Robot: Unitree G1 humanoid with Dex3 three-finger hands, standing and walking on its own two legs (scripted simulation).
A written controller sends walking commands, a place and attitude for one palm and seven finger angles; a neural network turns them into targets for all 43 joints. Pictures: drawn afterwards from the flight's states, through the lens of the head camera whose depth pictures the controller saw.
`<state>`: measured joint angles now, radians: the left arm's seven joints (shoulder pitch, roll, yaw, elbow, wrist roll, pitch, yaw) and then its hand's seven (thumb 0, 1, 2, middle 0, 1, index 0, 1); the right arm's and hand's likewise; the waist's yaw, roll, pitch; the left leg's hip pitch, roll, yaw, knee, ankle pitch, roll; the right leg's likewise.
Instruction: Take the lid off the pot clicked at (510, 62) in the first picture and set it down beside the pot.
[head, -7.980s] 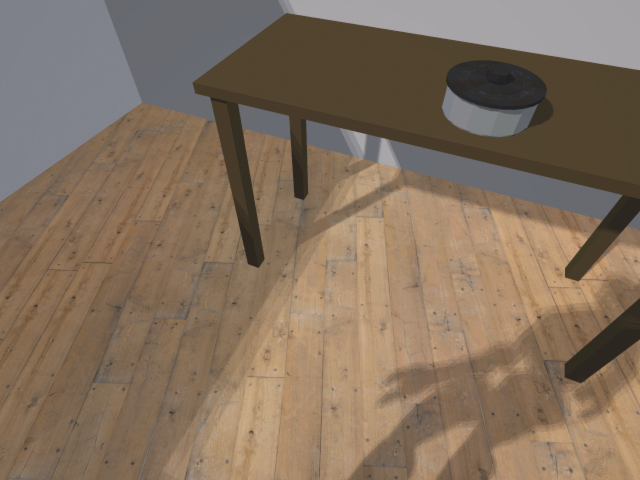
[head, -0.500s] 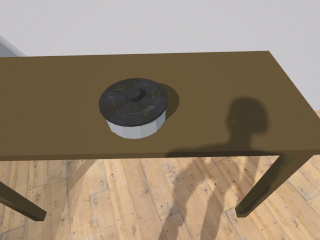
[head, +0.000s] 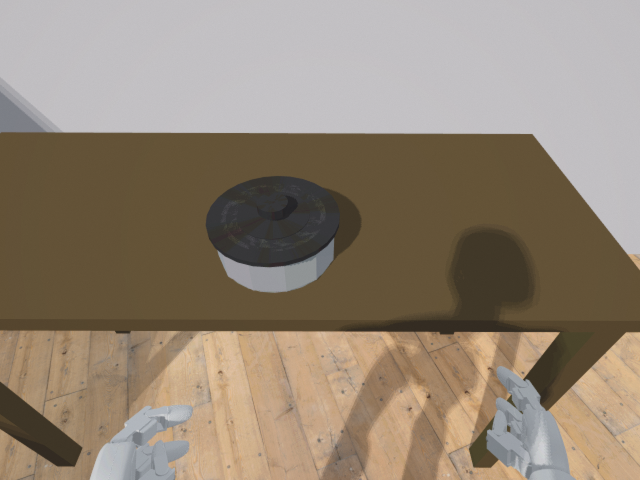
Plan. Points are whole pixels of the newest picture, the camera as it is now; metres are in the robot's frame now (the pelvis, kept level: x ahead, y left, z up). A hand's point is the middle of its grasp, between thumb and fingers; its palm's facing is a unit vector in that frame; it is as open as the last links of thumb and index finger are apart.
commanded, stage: lift the closed hand beside the body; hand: left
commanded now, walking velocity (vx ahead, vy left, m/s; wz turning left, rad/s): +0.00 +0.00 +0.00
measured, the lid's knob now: (272, 205) +0.48 +0.11 +0.11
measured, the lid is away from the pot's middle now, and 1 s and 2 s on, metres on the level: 0.00 0.00 0.00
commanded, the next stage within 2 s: raise the hand higher, near the body in 0.28 s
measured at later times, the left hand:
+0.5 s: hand (92, 442) +0.15 +0.24 +0.06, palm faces +0.32 -0.84 -0.43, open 3.1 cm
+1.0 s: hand (72, 381) +0.18 +0.25 +0.13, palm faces +0.37 -0.83 -0.41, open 3.1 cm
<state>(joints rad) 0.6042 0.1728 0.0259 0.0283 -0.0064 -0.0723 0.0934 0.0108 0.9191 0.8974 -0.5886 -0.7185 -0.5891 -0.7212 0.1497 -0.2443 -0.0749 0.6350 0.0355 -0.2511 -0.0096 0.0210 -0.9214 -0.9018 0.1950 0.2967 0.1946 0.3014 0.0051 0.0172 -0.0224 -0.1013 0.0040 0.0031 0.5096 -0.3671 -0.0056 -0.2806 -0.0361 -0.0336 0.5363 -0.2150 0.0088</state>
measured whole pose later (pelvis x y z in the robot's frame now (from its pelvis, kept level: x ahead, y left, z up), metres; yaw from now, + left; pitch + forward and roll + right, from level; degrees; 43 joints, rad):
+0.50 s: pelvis +0.01 +0.01 +0.00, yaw +2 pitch -2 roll -1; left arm 0.70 0.26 0.18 -0.31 0.00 -0.10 0.09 0.01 0.90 0.90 -1.28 -1.48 -1.28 -1.48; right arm 0.21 -0.15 0.00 0.67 0.01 -0.23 -0.04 0.01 -0.90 -0.90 0.20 0.30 0.20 0.30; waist 0.06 0.07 0.01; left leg -0.09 0.00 -0.03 0.51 -0.38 0.00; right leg -0.25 -0.04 -0.06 0.52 -0.23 0.02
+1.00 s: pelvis +0.02 +0.01 +0.00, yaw +1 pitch -2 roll -1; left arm 0.62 0.30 0.24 -0.47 -0.01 -0.15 0.08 0.02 0.90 0.90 -1.30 -1.49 -1.30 -1.50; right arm 0.18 -0.18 0.00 0.61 0.01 -0.24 -0.03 0.01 -0.90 -0.90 0.20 0.30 0.20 0.30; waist 0.08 0.05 0.01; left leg -0.07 0.00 -0.02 0.50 -0.39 0.01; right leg -0.22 -0.04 -0.06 0.49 -0.22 0.03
